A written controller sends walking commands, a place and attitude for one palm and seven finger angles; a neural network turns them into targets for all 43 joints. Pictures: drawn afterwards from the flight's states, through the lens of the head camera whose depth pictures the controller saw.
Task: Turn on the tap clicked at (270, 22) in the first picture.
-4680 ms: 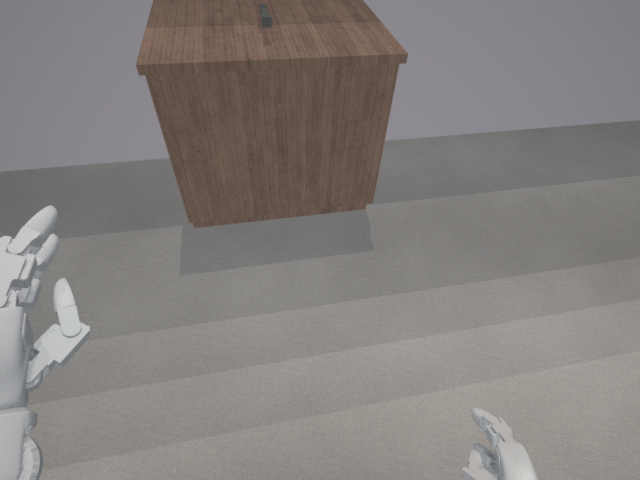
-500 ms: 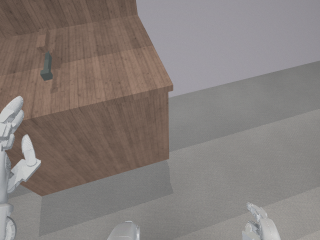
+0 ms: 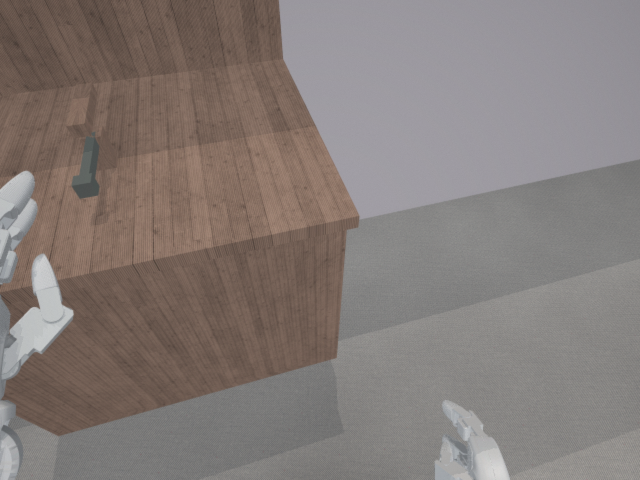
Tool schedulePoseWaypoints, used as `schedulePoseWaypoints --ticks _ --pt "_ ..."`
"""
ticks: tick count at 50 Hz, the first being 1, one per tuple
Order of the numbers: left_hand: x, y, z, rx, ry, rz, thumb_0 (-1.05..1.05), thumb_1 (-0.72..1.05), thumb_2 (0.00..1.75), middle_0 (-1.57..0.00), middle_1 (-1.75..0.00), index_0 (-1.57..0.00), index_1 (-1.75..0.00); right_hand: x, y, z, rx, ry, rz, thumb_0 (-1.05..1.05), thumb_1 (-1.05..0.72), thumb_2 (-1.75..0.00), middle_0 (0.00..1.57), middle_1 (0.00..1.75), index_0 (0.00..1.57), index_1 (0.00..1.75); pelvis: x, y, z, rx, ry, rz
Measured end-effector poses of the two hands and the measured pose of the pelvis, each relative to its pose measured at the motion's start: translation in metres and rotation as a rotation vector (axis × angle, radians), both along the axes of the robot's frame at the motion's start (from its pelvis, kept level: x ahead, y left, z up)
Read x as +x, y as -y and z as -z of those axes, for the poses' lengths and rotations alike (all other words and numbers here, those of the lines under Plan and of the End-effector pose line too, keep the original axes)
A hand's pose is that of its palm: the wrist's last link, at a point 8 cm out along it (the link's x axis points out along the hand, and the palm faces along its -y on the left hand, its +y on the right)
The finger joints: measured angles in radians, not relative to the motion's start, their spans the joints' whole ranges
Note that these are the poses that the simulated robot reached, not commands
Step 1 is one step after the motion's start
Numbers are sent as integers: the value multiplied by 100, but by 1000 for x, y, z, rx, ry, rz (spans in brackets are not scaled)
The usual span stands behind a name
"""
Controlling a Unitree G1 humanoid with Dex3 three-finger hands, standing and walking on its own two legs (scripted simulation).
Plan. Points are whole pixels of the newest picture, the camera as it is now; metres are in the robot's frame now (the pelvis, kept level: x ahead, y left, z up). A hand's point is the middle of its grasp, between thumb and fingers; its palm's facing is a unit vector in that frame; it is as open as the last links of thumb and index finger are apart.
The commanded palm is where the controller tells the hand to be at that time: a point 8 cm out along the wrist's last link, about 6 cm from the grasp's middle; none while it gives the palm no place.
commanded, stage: take the last steps up to it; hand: left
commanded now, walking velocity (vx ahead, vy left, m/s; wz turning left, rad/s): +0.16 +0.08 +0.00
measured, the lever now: (85, 185) +0.51 +0.42 +0.05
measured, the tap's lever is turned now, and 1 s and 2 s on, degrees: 0 0 0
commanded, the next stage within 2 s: come to a stop and stand still in 0.02 s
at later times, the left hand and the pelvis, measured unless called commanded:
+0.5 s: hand (80, 281) +0.25 +0.24 +0.18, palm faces +0.38 -0.81 -0.45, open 7.4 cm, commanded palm +0.20 +0.28 +0.18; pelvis +0.04 +0.00 +0.00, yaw -1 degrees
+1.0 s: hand (90, 337) +0.21 +0.22 +0.16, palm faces +0.40 -0.83 -0.38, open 7.4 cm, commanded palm +0.15 +0.25 +0.18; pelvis -0.01 -0.03 +0.00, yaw +0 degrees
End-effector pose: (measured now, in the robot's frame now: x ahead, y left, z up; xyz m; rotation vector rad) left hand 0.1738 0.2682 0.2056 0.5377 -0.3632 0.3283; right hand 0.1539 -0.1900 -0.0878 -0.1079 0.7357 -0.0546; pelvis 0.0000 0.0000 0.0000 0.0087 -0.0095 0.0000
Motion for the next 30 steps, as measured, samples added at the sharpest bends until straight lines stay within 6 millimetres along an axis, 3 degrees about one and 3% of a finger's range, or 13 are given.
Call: schedulePoseWaypoints --ticks 7,13,17,21,27,30 --pt "14 8 5 25 -38 -94 1 89 90 -21 -30 -21 -30 17 32 26 -14 -76 -10 1 -90 -90 21 30 21 30 22 17 6 6 2 -17" --pt "37 10 24 -63 -115 -97 1 89 90 -21 -30 -21 -30 29 68 7 -109 -93 31 1 -90 -90 20 30 20 30 33 19 -5 36 0 -13" --pt "44 15 25 -60 -114 -27 1 89 90 -21 -30 -21 -30 41 79 -11 -179 -49 59 1 -90 -90 20 30 20 30 36 13 -4 22 4 -14" --pt "43 6 15 -22 -46 33 1 89 90 -21 -30 -22 -30 50 74 -20 -221 -6 87 1 -90 -90 20 30 20 30 39 1 3 -3 16 -4" --pt "35 -15 7 0 -17 -18 1 89 90 -21 -30 -22 -30 50 39 -26 -149 29 35 1 -90 -90 20 30 20 30 32 0 -2 -7 5 6" --pt "27 -13 8 -33 -26 -47 1 89 90 -21 -30 -21 -30 44 23 -20 -88 35 -6 1 -90 -90 20 30 20 30 25 3 -4 -11 2 8"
